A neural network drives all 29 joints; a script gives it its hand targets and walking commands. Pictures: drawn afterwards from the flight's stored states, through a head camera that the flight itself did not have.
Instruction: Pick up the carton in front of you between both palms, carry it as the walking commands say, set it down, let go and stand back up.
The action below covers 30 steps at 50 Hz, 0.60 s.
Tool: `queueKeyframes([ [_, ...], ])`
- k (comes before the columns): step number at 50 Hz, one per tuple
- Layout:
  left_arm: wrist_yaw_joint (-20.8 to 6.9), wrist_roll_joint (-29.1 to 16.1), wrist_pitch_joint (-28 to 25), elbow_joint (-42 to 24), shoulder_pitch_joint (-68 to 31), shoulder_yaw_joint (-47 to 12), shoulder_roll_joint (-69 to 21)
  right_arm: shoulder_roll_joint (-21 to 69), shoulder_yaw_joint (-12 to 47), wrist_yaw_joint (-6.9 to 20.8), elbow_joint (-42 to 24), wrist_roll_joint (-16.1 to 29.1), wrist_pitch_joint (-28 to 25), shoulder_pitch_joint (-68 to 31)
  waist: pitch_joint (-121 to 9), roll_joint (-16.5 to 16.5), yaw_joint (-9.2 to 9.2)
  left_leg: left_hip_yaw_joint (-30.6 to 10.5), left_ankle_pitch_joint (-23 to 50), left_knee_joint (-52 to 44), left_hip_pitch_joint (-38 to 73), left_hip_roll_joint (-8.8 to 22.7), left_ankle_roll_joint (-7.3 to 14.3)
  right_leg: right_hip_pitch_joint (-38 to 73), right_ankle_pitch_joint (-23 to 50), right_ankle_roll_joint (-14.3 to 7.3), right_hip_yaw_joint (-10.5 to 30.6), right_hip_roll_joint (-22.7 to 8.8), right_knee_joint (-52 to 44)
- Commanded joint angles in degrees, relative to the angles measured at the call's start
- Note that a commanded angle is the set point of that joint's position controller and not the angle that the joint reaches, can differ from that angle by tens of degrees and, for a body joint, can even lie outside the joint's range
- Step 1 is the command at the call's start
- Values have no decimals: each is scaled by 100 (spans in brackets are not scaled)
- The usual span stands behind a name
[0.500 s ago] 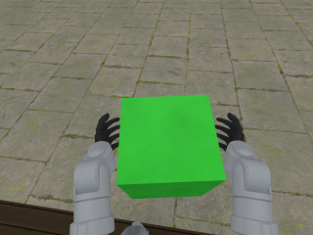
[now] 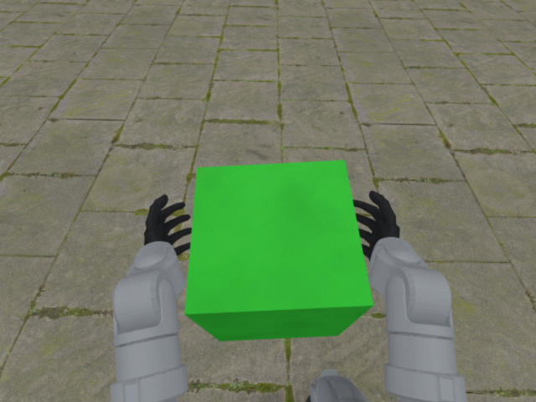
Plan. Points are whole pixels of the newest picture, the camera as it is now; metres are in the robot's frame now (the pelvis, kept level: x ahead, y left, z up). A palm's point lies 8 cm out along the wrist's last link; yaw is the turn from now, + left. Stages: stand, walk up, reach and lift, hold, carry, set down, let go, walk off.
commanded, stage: carry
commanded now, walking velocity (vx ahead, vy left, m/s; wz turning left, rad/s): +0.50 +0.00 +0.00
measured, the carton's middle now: (275, 260) +0.34 -0.01 +0.01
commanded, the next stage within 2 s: none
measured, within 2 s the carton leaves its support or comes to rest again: neither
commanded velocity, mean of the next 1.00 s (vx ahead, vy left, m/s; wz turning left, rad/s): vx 0.50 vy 0.00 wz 0.00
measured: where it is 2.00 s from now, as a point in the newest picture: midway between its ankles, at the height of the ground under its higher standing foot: (247, 199)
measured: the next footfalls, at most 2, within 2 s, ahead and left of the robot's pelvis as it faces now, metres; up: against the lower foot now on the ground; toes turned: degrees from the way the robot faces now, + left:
right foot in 0.14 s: +0.28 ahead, -0.09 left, -0.01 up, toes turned -4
left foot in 0.64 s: +0.54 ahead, +0.12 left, -0.01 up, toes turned +10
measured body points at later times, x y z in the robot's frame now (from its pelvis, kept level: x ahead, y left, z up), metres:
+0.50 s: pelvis +0.29 -0.02 +0.00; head +0.32 -0.03 +0.45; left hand +0.62 +0.15 +0.08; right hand +0.63 -0.16 +0.07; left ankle +0.40 +0.14 -0.70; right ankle +0.24 -0.08 -0.75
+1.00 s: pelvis +0.61 +0.02 +0.00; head +0.59 +0.03 +0.45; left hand +0.85 +0.18 +0.08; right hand +0.85 -0.13 +0.08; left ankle +0.50 +0.11 -0.75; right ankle +0.75 -0.12 -0.71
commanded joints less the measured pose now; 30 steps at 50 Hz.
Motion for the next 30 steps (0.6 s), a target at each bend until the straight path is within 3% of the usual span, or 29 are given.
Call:
queueKeyframes([
  [1, 31, -752, 31, -251, -2794, -3457, -3891, 3684, 3427, -59, -531, 829, -121, -2891, -1605, 636, -207, -834, 4654, -103, 1839, 1063, 217, -74, 647, -83, -567, 406, -1079],
  [3, 42, -715, 109, -214, -2686, -3397, -3752, 3566, 3380, -104, -455, 763, -60, -2792, -1503, 724, -196, -678, 4799, 2, 1676, 1040, 159, 614, 1028, -215, -718, 537, -1810],
  [4, 39, -697, 147, -167, -2636, -3353, -3678, 3534, 3376, -121, -419, 745, -22, -2783, -1559, 829, -66, -603, 5137, 271, 1530, 1069, 51, 1204, 1074, -298, -760, 630, -2051],
  [5, 39, -668, 176, -62, -2519, -3292, -3605, 3519, 3383, -133, -387, 740, 24, -2813, -1776, 830, 180, -383, 5369, 880, 1350, 1032, -116, 2056, 1162, -340, -865, 731, -2328],
  [6, 34, -629, 202, -1, -2447, -3227, -3564, 3514, 3399, -138, -342, 747, 66, -2817, -2088, 686, 435, -111, 4804, 1705, 815, 942, -296, 3214, 1438, -367, -820, 614, -2567],
  [7, 20, -596, 244, 75, -2301, -3127, -3512, 3483, 3398, -144, -347, 740, 113, -2921, -2511, 124, 575, -73, 2603, 2813, -328, 799, -414, 4586, 2051, -461, 301, -368, -2242],
  [8, 48, -521, 274, 183, -2478, -3050, -3399, 3641, 3413, -132, -271, 742, 176, -2939, -2978, -1239, 430, -217, -1455, 4344, -2073, 73, -649, 6243, 3584, -1263, 2489, -2059, -1640],
  [9, 76, -579, 277, 389, -2237, -3063, -3459, 3598, 3353, -143, -242, 770, 182, -2823, -3227, -1363, 670, -544, -1803, 5508, -3038, -143, -635, 6510, 1580, -1835, 3586, -2155, -2221],
  [10, 45, -669, 238, 289, -2281, -3160, -3744, 3746, 3351, -153, -320, 804, 151, -3064, -2915, -969, 669, -667, -1415, 5498, -3361, 196, -502, 5981, 494, -1641, 3316, -1776, -2549],
  [11, -17, -788, 192, 86, -2668, -3295, -3986, 3949, 3304, -151, -329, 798, 106, -3273, -2651, -448, 602, -668, -1049, 5217, -3340, 370, -441, 5397, 195, -1399, 2878, -1591, -2775],
  [12, -86, -914, 149, -69, -3037, -3471, -4230, 4086, 3254, -137, -293, 742, 56, -3401, -2342, -135, 490, -645, -771, 4927, -3233, 530, -435, 4804, 251, -1259, 2538, -1524, -2951],
  [13, -144, -1033, 93, -165, -3309, -3609, -4413, 4182, 3203, -121, -250, 663, 11, -3426, -2258, -75, 443, -654, -617, 4648, -2976, 657, -470, 4352, -44, -1165, 2265, -1447, -3114],
  [16, -227, -1167, -68, -283, -3431, -3790, -4508, 4240, 3249, -90, -154, 541, -140, -3254, -2121, -275, 314, -442, -370, 3723, -2735, 757, -631, 3957, -200, -1054, 1567, -1245, -3440],
  [18, -219, -1140, -119, -304, -3233, -3807, -4401, 4185, 3311, -99, -206, 539, -207, -3176, -2077, -413, 354, -289, -156, 3052, -2865, 803, -747, 4166, 342, -1101, 1239, -1219, -3541],
  [20, -190, -1102, -128, -349, -3014, -3770, -4243, 4113, 3372, -114, -299, 590, -225, -3114, -1996, -486, 419, -145, 209, 2364, -2894, 815, -815, 4416, 993, -1013, 877, -1101, -3512],
  [28, -109, -982, 261, -850, -1763, -3707, -3789, 3752, 3580, -103, -943, 831, 174, -2245, -1521, -824, 584, 509, 1162, 236, -2419, 419, -794, 5250, 2881, -570, 62, -819, -3093],
  [30, -117, -997, 432, -1039, -1416, -3735, -3756, 3644, 3611, -81, -1181, 881, 354, -1934, -1587, -860, 489, 798, 1262, -382, -1535, 230, -731, 5128, 3618, -393, -188, -758, -2473],
])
